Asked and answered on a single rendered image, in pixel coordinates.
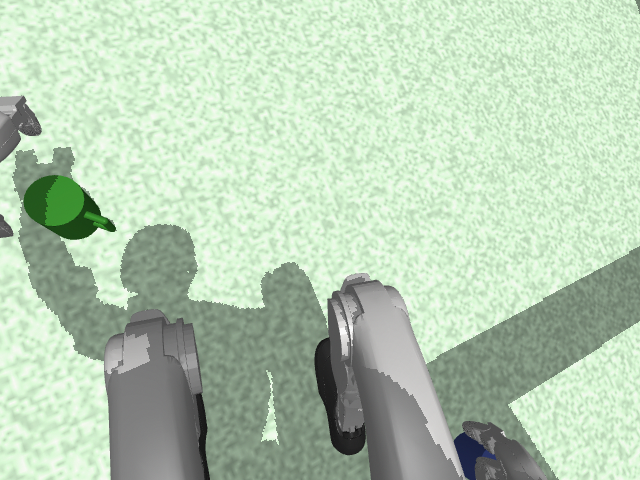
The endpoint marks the right robot hand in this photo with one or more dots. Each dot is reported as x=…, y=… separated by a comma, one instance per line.
x=513, y=462

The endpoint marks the right robot foot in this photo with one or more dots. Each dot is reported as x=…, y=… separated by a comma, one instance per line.
x=345, y=442

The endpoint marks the left robot hand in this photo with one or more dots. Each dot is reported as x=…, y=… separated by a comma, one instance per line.
x=14, y=115

